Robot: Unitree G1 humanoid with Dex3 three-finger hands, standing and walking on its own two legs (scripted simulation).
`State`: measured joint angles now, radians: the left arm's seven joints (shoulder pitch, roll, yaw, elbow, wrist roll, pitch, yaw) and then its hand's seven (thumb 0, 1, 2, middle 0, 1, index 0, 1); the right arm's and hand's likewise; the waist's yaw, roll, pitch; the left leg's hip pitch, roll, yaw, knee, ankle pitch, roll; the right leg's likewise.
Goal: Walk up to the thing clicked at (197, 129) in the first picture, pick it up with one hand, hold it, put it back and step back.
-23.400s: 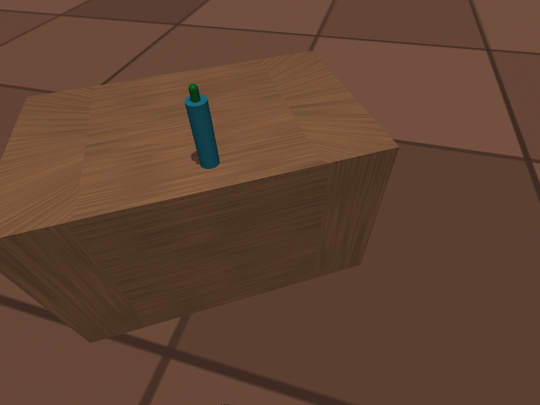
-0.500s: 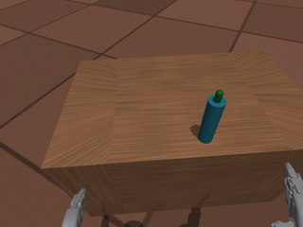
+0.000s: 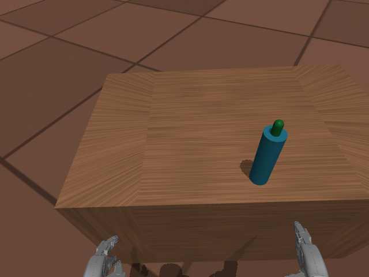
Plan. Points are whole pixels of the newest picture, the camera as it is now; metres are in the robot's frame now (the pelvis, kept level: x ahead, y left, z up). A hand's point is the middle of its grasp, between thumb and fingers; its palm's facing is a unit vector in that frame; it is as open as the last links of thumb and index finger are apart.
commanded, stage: home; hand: right
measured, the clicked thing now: (267, 153) +0.42 -0.18 +0.00
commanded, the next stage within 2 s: none
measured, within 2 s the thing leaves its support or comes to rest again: neither
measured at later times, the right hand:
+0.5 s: hand out of the picture +0.10 -0.26 -0.13, palm faces -0.02 +0.92 -0.39, open 17.6 cm
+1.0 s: hand out of the picture +0.03 -0.25 -0.15, palm faces -0.05 +0.93 -0.36, open 17.6 cm
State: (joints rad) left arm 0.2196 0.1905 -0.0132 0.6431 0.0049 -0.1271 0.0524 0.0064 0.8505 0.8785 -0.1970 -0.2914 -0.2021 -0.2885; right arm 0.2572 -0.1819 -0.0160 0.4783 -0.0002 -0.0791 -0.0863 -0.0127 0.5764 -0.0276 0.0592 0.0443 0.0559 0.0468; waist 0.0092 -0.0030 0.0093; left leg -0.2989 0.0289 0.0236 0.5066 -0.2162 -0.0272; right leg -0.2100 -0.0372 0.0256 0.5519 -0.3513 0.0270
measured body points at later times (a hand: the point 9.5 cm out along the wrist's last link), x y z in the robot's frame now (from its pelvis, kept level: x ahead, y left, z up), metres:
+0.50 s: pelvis +0.00 +0.00 +0.00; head +0.00 +0.01 +0.45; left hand +0.10 +0.31 -0.12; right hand +0.10 -0.30 -0.11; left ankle +0.03 +0.14 -0.73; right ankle -0.04 -0.13 -0.73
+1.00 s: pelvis -0.03 +0.01 +0.01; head -0.04 +0.01 +0.46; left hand +0.00 +0.31 -0.13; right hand +0.03 -0.30 -0.12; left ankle +0.03 +0.14 -0.73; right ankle -0.04 -0.13 -0.73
